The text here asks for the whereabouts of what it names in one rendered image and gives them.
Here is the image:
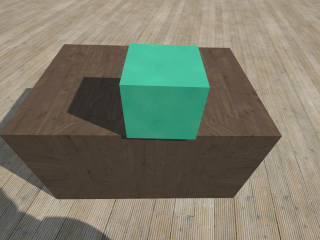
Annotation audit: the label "carton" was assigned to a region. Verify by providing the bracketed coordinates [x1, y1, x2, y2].
[119, 43, 210, 140]

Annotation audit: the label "pedestal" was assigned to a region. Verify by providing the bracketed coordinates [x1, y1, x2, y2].
[0, 44, 282, 200]

